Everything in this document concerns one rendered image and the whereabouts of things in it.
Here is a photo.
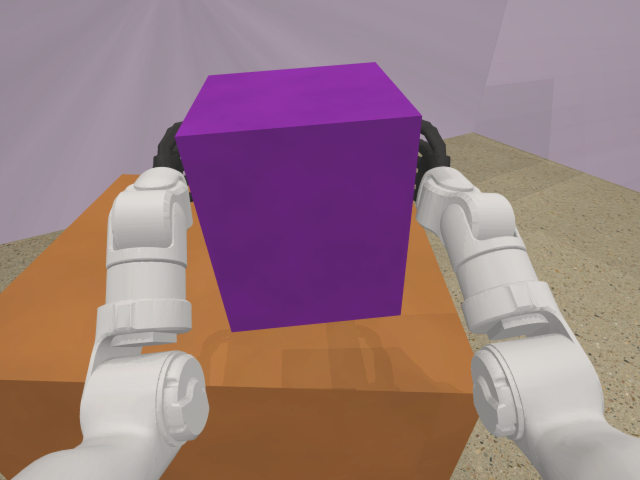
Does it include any robot right upper arm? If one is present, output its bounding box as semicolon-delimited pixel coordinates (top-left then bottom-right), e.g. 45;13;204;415
471;333;640;480

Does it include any left robot forearm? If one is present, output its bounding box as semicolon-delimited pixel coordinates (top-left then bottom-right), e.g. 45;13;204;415
80;167;193;434

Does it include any right robot hand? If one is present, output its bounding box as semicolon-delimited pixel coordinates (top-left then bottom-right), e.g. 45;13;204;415
413;120;450;202

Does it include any right robot forearm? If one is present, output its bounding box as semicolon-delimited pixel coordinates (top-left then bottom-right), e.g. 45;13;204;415
415;167;604;413

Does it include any pedestal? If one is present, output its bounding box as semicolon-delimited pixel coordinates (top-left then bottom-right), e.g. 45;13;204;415
0;174;479;480

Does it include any carton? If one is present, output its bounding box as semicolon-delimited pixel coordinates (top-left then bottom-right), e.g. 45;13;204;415
175;62;422;332

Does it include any robot left upper arm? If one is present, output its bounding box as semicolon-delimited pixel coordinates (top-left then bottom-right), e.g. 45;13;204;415
11;350;209;480

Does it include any left robot hand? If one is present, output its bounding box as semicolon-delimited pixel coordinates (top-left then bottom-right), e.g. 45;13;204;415
153;121;193;202

